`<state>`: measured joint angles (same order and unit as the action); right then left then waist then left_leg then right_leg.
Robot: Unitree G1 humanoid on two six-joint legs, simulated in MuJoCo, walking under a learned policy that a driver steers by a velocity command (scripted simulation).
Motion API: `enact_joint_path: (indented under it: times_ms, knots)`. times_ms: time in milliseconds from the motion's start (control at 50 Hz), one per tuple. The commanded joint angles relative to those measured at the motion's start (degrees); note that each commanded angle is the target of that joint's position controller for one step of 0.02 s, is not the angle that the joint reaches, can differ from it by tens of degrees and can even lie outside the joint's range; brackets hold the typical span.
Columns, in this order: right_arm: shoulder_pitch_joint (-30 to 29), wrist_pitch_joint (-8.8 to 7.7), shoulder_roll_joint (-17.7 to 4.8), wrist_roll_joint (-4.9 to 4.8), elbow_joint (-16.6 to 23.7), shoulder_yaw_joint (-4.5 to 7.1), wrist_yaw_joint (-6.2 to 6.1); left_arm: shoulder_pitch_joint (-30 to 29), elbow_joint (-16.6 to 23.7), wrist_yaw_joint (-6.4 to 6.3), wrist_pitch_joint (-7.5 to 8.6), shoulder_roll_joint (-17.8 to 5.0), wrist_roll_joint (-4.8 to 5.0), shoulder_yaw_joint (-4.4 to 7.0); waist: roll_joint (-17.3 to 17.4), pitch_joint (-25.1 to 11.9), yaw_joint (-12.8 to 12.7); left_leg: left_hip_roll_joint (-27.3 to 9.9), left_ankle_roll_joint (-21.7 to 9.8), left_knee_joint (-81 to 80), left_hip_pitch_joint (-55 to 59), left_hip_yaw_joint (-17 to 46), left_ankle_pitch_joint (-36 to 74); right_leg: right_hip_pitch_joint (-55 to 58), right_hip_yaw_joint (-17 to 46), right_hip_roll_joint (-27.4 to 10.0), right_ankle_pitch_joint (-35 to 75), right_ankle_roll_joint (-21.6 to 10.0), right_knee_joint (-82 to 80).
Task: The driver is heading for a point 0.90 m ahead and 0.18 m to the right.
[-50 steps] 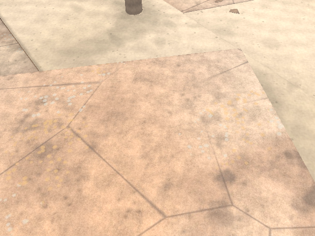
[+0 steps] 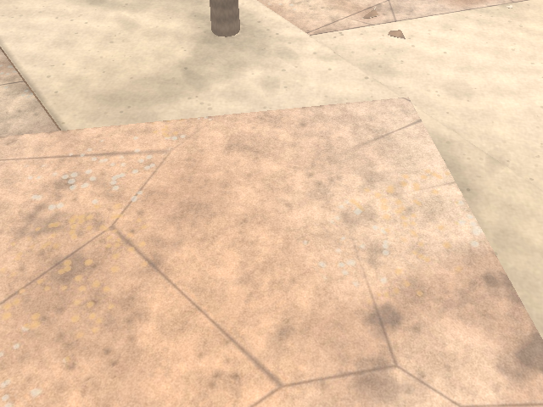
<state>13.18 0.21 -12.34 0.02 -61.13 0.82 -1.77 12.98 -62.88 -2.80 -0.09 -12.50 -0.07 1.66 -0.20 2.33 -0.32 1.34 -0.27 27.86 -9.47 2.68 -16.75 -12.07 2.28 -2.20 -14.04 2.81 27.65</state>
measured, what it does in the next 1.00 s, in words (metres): walks ahead: left foot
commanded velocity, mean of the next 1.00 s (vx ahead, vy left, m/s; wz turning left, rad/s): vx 0.34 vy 0.00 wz -0.02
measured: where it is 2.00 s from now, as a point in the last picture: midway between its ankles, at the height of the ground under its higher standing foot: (298, 340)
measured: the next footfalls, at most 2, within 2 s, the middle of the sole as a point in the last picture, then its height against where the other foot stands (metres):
left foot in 0.78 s outside the picture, level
right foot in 1.28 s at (336, 336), level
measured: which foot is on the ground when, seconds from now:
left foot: down 0.00-0.32, up 0.34-0.76, down 0.78-1.00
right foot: down 0.00-0.78, up 0.80-1.00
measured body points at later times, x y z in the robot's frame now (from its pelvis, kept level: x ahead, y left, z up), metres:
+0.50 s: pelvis +0.10 -0.04 +0.01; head +0.10 -0.06 +0.46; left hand +0.02 +0.20 -0.13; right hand +0.19 -0.30 -0.13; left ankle +0.10 +0.11 -0.66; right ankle +0.02 -0.13 -0.74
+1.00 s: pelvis +0.37 +0.02 +0.01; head +0.39 +0.02 +0.46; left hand +0.48 +0.28 -0.12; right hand +0.41 -0.25 -0.13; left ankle +0.39 +0.10 -0.74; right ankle +0.40 -0.15 -0.65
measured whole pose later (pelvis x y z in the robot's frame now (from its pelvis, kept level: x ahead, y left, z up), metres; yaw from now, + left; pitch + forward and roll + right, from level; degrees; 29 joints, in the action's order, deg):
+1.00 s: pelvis +0.37 +0.02 +0.01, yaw -3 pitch +0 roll +2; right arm 14.8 -6.3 -13.5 0.5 -57.9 3.0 1.8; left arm 12.9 -53.4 -1.2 4.8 -15.1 1.9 3.4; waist -2.6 1.2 1.5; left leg 4.1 -4.4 17.5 -9.3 -5.9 -8.6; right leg -34.3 3.3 -6.6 -14.5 -2.7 65.1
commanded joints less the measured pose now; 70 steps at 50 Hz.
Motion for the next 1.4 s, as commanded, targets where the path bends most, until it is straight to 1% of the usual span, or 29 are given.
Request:
enact_joint_path:
  times_ms: [20,80,140,220,280,320,340,360,400,460,560,680,720,760,780,800,820,840,860,900,1020,1180,1260,1280,1300,1320,1340,1360,1400]
  knots:
    - [2.3,-0.38,-5.8,-0.01,1.1,0.84,-0.22,2.4,0.9,-0.17,0.31,-5.8,0.03,0.80,0.2,0.4,0.0,-1.5,-0.9,-5.8,-3.7,0.8,8.4,1.4,-1.3,0.6,7.3,-1.0,-3.4]
    - [3.0,-0.39,-5.5,-0.03,0.7,0.72,-0.27,2.8,0.6,-0.17,0.29,-5.5,0.05,0.67,0.1,0.5,0.0,-1.4,-0.8,-5.7,-3.8,0.6,8.2,1.2,-1.4,0.7,7.1,-1.1,-3.3]
    - [4.6,-0.02,-7.3,-0.77,0.3,1.35,-0.68,3.8,0.1,-0.40,0.15,-4.9,0.59,0.64,2.6,1.9,0.5,-1.3,-3.3,-7.5,-6.2,2.0,-18.7,-2.4,-4.8,4.2,-14.6,-2.3,0.9]
    - [8.5,-1.74,-11.5,-1.66,0.8,3.07,-0.37,1.0,2.7,0.89,3.19,-2.1,0.89,0.01,11.5,6.9,2.3,-15.0,-11.6,-16.9,-7.3,21.8,-33.6,-12.2,-5.3,3.2,-11.7,-4.1,15.4]
    - [1.7,-2.51,-9.9,-2.16,3.4,2.77,0.07,6.1,1.9,2.26,5.29,-1.6,1.91,0.17,10.0,8.3,-2.8,-14.5,-10.6,-14.9,-13.6,18.9,-26.6,-3.2,-4.4,1.4,-11.2,-7.6,6.4]
    - [-2.4,-3.00,-6.4,-1.88,5.6,1.87,0.41,17.2,-2.0,2.27,5.62,-5.3,1.06,1.66,-1.1,5.0,-6.6,-5.0,-5.1,3.9,-22.0,5.3,-11.5,13.4,5.4,-3.0,-7.7,-8.3,-5.6]
    - [-2.8,-4.02,-3.5,-1.56,7.8,1.27,0.29,24.9,-3.0,2.84,5.96,-13.1,1.23,3.57,-17.0,1.2,-8.0,2.0,-1.6,22.7,-30.9,-3.9,-10.2,20.5,28.1,-15.1,-15.9,-14.7,-16.0]
    - [-3.0,-5.05,-5.1,-2.44,8.5,1.70,0.27,23.9,-2.6,3.33,6.68,-12.0,0.05,2.76,-15.1,2.0,-6.3,0.9,-2.1,34.4,-36.0,0.9,-15.1,18.5,41.1,-20.9,-20.2,-18.7,-19.9]
    - [-1.5,-6.26,-5.5,-2.85,7.4,1.85,1.26,15.6,0.5,3.52,7.47,-6.6,0.39,1.23,-6.2,6.1,-2.6,-4.6,-4.3,40.9,-39.9,2.4,-5.0,16.1,28.7,-17.1,-14.6,-15.9,-18.9]
    - [-4.0,-6.75,-6.9,-1.52,7.7,3.08,2.07,15.2,1.3,3.58,6.60,-3.5,0.23,0.03,-5.4,4.5,-2.3,-7.4,-4.0,33.3,-36.9,-0.6,4.4,16.5,13.3,-11.1,5.2,-11.7,-19.5]
    - [-14.8,-5.93,-2.3,-1.37,12.0,1.58,3.00,17.3,2.3,1.82,5.24,-6.6,-0.28,0.25,-4.5,5.1,-3.8,-5.4,-0.8,15.8,-32.4,-4.8,12.7,11.6,4.8,-8.8,15.8,-12.4,-21.4]
    - [-21.8,-6.09,-4.8,-1.94,15.9,1.37,4.28,18.8,1.9,1.32,5.14,-8.4,1.05,1.44,-5.6,7.1,-2.9,-3.6,-2.9,3.7,-25.5,-4.9,17.1,13.5,2.1,-11.9,20.2,-12.1,-21.6]
    - [-18.1,-6.41,-7.3,-1.81,15.6,2.47,4.46,17.1,2.5,1.32,4.65,-9.6,0.79,2.03,-6.7,3.0,0.4,-1.5,-4.8,3.0,-18.7,-5.9,14.7,17.1,0.7,-12.6,37.4,-10.7,-15.2]
    - [-2.3,-6.10,-11.3,-2.09,11.1,4.94,3.81,15.3,3.5,1.41,3.71,-9.6,0.10,2.06,-7.5,-7.3,8.4,1.3,-7.7,3.3,1.8,-7.5,13.5,13.8,-2.2,-9.6,52.1,-8.3,3.5]
    - [8.2,-5.70,-14.9,-1.49,8.8,6.07,3.15,15.0,5.0,1.60,3.68,-8.1,-0.72,1.26,-2.5,-14.7,11.8,-8.7,-11.1,4.3,19.9,4.4,9.0,0.2,-3.2,-6.8,36.0,-6.7,21.1]
    - [12.8,-5.52,-18.6,-0.65,7.2,6.61,3.53,23.2,5.4,2.54,4.97,2.0,-0.22,-1.32,15.0,-25.4,6.5,-23.9,-21.5,-4.7,36.9,35.4,-6.9,-19.8,-1.2,5.2,-10.4,-3.3,43.1]
    - [10.5,-5.62,-13.0,-0.93,7.1,5.04,3.66,18.4,5.3,2.84,6.82,-3.4,1.53,-0.10,11.3,-21.9,8.2,-22.6,-19.7,-12.8,33.2,42.4,-11.7,-26.3,6.3,4.1,-17.1,-4.7,51.1]
    - [4.2,-6.02,-10.5,-1.07,8.0,4.26,3.55,11.9,8.0,2.89,7.89,-7.2,3.18,1.06,9.5,-11.3,6.5,-20.9,-16.6,-13.5,24.2,32.9,-7.5,-30.8,4.7,1.0,-13.0,-5.9,52.5]
    - [-1.2,-6.47,-8.8,-0.79,9.3,3.66,3.66,8.4,8.8,2.40,8.33,-7.9,3.05,1.20,3.2,-7.3,4.3,-19.0,-15.1,-14.7,14.5,24.8,1.0,-28.0,3.6,-2.3,-7.2,-6.3,49.8]
    - [-5.0,-7.21,-5.5,0.56,9.1,2.76,4.05,9.2,8.3,1.75,6.94,-6.4,2.05,2.03,2.5,-4.4,0.1,-15.3,-12.8,-17.4,2.4,13.1,9.6,-20.6,3.5,-6.1,-2.0,-6.2,44.4]
    - [-0.5,-7.81,-8.1,0.83,5.8,3.31,2.37,2.8,11.7,1.59,3.98,-4.8,1.50,2.61,2.8,1.3,-0.6,-14.5,-12.7,-23.3,-2.7,1.6,13.9,-27.0,4.8,-6.9,7.3,-4.7,32.7]
    - [3.8,-5.40,-11.0,0.03,5.4,3.10,-0.13,-11.3,18.8,4.86,4.64,-3.3,0.36,1.43,2.4,1.1,3.1,-13.2,-8.3,-15.1,5.5,-11.2,38.1,-22.4,-4.4,-1.8,20.7,-4.6,8.3]
    - [1.7,-2.39,-13.0,-0.93,7.5,4.06,-1.26,-1.3,19.1,6.60,4.60,-8.6,0.43,3.85,4.3,-5.5,-2.9,-14.4,-5.3,4.2,11.4,-11.9,52.8,-12.2,-7.2,3.6,10.6,-8.5,4.2]
    - [1.6,-2.03,-12.6,-0.85,8.3,3.92,-1.28,4.8,17.8,6.16,4.82,-11.8,0.38,5.31,1.9,-8.7,-5.9,-11.2,-2.7,16.0,8.2,-13.2,46.7,-3.0,-5.9,4.7,18.7,-10.3,-1.7]
    - [4.5,-2.53,-9.7,1.31,10.3,2.81,-0.91,7.9,18.2,4.73,4.38,-17.4,-0.13,6.52,-8.4,-15.4,-4.5,-6.5,0.7,34.5,-5.6,-13.8,17.8,12.9,9.9,-7.3,43.0,-14.7,1.8]
    - [10.7,-3.72,-4.1,1.68,11.7,0.97,0.31,4.7,21.1,4.37,4.19,-20.0,-1.13,6.42,-16.1,-25.3,0.6,5.2,3.7,55.0,-24.9,-5.0,-23.8,30.2,37.2,-21.5,54.2,-29.3,-0.1]
    - [7.6,-4.68,-10.2,0.43,11.4,2.35,1.30,4.6,22.4,4.35,3.41,-15.9,-0.86,5.69,-6.7,-29.4,-3.1,1.3,2.2,57.5,-26.6,4.5,-20.7,27.6,34.2,-19.0,43.6,-27.7,-3.1]
    - [2.5,-4.66,-11.0,-1.42,13.1,2.79,1.29,0.0,23.7,4.10,3.15,-12.9,-0.43,4.88,-4.2,-21.9,-2.6,-0.9,1.1,55.2,-29.0,3.6,-15.4,20.5,26.1,-15.7,35.1,-24.2,-4.4]
    - [-0.4,-3.06,-11.1,-0.39,13.2,3.55,-0.36,-4.6,24.3,3.50,2.51,-10.0,0.64,4.08,0.9,-11.1,0.2,-4.7,1.5,45.1,-26.9,2.6,-9.3,3.9,18.4,-10.8,24.8,-19.5,-8.1]
Keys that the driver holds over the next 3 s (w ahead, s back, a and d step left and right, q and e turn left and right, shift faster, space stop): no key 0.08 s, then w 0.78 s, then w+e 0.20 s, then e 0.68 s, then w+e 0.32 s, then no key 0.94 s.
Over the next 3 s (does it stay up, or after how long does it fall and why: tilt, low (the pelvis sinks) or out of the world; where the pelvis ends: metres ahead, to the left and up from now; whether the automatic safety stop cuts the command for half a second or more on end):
stays up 0.81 -0.16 0.00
